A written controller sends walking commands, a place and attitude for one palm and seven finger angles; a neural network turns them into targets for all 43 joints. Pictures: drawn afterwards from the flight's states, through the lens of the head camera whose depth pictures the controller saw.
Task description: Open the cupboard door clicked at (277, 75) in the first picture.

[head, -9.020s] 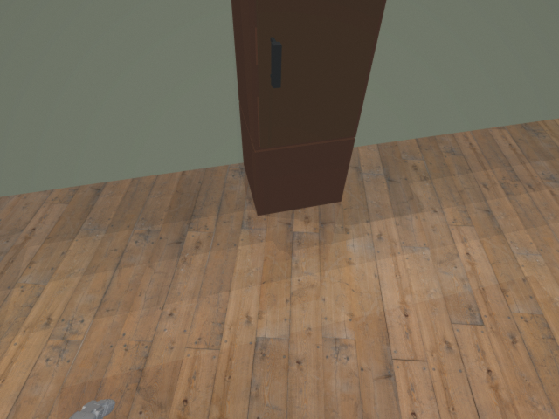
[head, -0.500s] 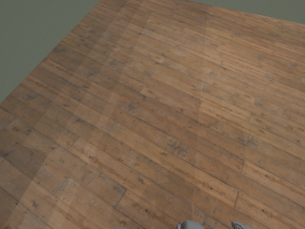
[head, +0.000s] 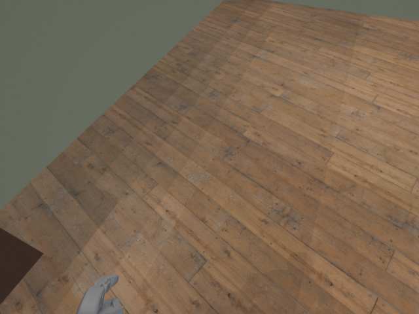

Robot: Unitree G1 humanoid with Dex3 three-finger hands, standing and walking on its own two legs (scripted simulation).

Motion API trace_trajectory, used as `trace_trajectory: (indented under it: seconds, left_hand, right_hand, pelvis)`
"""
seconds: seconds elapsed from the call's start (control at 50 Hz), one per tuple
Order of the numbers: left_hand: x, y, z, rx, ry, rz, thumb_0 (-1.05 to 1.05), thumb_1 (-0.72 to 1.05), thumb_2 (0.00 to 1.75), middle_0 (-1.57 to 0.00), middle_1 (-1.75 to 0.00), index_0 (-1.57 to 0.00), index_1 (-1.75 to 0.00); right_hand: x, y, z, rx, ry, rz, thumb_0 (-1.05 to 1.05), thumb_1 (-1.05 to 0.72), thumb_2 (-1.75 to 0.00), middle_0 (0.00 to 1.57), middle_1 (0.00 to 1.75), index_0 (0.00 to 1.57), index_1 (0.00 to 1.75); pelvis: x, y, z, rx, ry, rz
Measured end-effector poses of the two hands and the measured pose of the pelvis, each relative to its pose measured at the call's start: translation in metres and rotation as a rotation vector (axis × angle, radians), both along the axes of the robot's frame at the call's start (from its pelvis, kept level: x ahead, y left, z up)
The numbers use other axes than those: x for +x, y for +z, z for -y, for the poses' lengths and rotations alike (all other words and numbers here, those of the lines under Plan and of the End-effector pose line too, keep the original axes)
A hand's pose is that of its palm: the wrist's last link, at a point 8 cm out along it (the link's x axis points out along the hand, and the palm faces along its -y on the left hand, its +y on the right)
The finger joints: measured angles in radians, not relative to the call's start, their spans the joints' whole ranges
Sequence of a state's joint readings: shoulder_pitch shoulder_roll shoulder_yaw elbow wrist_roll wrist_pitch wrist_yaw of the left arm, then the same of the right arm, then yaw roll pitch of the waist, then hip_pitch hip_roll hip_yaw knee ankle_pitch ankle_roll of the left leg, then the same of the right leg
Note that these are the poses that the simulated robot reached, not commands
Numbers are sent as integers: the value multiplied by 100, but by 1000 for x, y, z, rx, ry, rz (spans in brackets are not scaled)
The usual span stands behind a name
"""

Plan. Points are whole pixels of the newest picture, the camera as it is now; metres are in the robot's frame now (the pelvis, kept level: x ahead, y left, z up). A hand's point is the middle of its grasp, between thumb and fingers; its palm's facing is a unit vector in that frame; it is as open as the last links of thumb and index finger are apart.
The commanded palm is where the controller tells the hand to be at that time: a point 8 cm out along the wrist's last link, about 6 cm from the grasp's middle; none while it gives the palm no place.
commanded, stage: turn to face it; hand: left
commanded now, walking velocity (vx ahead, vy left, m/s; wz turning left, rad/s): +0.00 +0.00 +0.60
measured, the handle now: out of the picture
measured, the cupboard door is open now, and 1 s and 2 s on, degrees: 0 0 0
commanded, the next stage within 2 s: take the last steps up to it in 1.76 s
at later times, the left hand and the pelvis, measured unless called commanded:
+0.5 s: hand out of the picture -0.07 +0.24 -0.18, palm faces +0.38 -0.89 -0.25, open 7.4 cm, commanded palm none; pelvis -0.01 +0.03 -0.01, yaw +20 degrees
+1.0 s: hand out of the picture +0.02 +0.26 -0.13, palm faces +0.55 -0.79 -0.29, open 7.4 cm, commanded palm none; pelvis +0.01 +0.01 +0.00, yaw +36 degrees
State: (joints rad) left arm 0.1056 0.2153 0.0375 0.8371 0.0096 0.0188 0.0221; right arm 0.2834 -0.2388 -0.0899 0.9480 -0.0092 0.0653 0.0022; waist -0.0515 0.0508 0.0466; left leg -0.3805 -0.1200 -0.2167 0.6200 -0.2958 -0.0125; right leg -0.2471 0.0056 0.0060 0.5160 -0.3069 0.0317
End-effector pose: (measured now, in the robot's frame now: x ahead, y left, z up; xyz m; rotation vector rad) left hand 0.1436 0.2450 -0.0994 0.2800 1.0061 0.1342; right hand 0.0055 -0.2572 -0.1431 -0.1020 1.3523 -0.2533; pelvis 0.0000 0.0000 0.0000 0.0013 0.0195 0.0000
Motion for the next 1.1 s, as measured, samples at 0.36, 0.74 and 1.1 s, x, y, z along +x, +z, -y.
trace_trajectory:
  seconds: [0.36,0.74,1.1]
  left_hand:
    - [-171,-16,-1,-56,359,-225,1,90,89,-20,-30,-21,-29]
    - [-206,-23,-80,-76,580,-140,1,91,89,-20,-30,-20,-29]
    - [-179,11,-15,14,680,4,1,90,89,-20,-30,-21,-29]
  right_hand:
    - [117,13,-7,-24,352,48,0,-91,-90,19,30,20,30]
    - [187,42,-127,-24,643,218,0,-91,-90,20,30,20,30]
    - [179,-4,-50,17,699,1,0,-91,-90,20,30,20,30]
  pelvis:
    - [-3,7,0,35,264,19]
    - [-10,10,-48,-21,476,34]
    - [12,4,9,36,704,28]
